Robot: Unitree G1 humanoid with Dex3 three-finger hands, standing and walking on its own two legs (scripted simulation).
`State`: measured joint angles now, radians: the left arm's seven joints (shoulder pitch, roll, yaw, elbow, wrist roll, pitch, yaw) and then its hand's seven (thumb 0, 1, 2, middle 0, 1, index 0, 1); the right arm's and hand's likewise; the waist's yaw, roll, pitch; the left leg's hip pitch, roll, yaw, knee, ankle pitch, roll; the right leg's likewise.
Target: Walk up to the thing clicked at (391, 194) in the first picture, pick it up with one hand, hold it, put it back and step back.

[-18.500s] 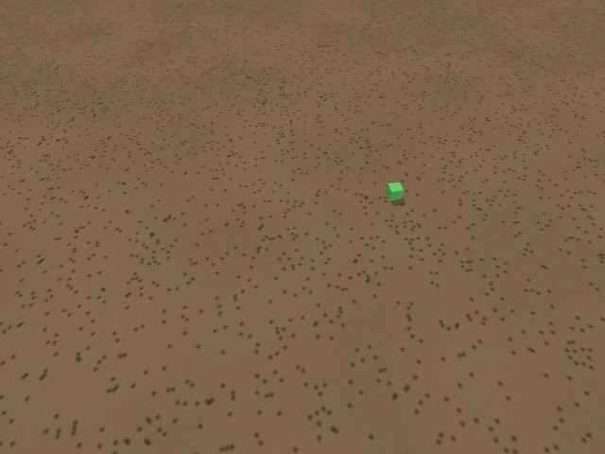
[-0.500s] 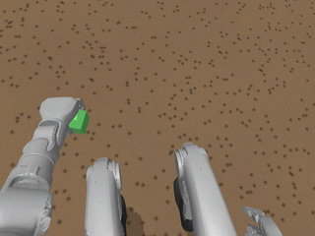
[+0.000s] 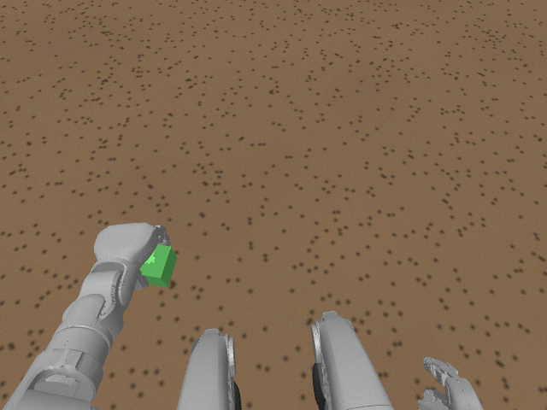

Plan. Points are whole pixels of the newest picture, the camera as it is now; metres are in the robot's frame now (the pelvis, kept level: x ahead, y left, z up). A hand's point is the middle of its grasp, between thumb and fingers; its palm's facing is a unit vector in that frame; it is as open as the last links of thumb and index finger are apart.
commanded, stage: lift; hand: left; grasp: from above
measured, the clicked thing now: (153, 264) +0.38 +0.20 -0.13
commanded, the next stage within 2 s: hold in 0.68 s
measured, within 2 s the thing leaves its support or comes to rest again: neither
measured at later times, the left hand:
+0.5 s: hand (108, 233) +0.37 +0.20 +0.04, palm faces -0.47 -0.03 -0.88, open 8.3 cm
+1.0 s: hand (85, 208) +0.38 +0.21 +0.10, palm faces -0.47 -0.01 -0.88, open 8.3 cm
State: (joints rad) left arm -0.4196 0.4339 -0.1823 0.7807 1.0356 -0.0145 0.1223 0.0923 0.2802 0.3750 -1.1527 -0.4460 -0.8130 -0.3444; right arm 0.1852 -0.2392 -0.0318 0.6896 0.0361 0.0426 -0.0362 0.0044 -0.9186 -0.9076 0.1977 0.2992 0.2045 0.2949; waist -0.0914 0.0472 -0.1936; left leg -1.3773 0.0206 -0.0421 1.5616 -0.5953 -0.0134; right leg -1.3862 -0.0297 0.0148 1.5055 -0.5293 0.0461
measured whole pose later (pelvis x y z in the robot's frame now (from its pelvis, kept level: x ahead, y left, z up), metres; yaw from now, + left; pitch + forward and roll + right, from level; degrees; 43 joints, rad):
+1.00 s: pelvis +0.06 +0.00 +0.16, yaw -1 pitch +7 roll +0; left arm -0.30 0.39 -0.21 0.78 1.04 -0.05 0.05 0.10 0.32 0.33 -1.11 -0.47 -0.80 -0.35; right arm 0.24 -0.25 -0.05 0.71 0.04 0.06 -0.04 0.01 -0.91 -0.90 0.20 0.30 0.20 0.29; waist -0.04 0.03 -0.08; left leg -0.47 0.03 0.02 0.72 -0.36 -0.01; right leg -0.51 -0.03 0.03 0.70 -0.31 0.04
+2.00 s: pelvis +0.06 -0.01 +0.18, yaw -2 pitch +1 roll +1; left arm -0.20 0.41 -0.21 0.59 1.00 -0.08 -0.08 0.14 0.37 0.21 -1.12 -0.37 -0.85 -0.27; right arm 0.19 -0.25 -0.03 0.66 0.06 0.08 -0.07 0.01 -0.91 -0.90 0.20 0.30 0.20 0.29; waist 0.00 0.05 -0.03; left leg -0.29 0.03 0.03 0.55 -0.28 -0.02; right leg -0.35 -0.03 0.04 0.57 -0.24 0.03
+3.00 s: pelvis +0.06 -0.01 +0.18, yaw -1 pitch +2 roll +1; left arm -0.22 0.40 -0.20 0.67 1.04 -0.10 0.00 0.10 0.31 0.32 -1.13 -0.30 -0.84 -0.26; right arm 0.18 -0.25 -0.03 0.65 0.06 0.11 -0.07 0.01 -0.91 -0.90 0.20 0.30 0.20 0.29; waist -0.01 0.04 -0.01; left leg -0.29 0.03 0.03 0.54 -0.28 -0.02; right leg -0.34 -0.03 0.04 0.55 -0.24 0.03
